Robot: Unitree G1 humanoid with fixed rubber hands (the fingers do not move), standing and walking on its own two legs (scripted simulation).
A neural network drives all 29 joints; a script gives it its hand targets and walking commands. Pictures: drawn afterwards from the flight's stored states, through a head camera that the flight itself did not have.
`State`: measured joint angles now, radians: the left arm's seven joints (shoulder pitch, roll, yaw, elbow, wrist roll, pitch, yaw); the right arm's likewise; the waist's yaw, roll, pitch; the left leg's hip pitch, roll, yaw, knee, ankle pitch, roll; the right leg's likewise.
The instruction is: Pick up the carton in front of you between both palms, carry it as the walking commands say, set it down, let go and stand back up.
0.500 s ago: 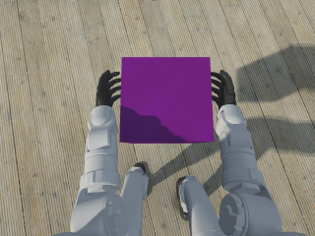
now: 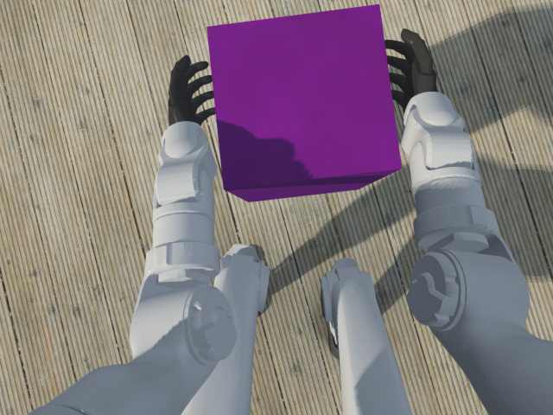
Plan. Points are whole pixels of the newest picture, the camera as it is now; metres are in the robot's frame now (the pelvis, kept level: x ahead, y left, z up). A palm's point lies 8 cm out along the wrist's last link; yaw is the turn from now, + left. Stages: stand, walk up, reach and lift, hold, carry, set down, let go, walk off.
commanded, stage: set down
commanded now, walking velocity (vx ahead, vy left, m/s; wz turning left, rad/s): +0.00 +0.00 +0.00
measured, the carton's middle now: (298, 126) +0.48 +0.02 -0.18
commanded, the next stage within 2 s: none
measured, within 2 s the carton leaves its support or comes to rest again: rests again in 1.82 s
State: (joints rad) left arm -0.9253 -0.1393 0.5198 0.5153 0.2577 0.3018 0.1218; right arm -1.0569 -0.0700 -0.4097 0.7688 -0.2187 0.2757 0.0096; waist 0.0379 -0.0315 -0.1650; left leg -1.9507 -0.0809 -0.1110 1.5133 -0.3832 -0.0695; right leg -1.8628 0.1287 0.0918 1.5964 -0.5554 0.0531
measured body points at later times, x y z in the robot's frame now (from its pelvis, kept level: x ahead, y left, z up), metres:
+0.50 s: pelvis -0.02 -0.02 -0.10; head +0.34 -0.02 +0.17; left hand +0.48 +0.18 -0.25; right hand +0.56 -0.12 -0.25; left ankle +0.12 +0.13 -0.51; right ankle +0.06 -0.13 -0.51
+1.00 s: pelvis -0.01 -0.02 -0.15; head +0.36 -0.04 +0.11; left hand +0.50 +0.18 -0.31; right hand +0.57 -0.11 -0.33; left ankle +0.12 +0.13 -0.51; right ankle +0.06 -0.13 -0.51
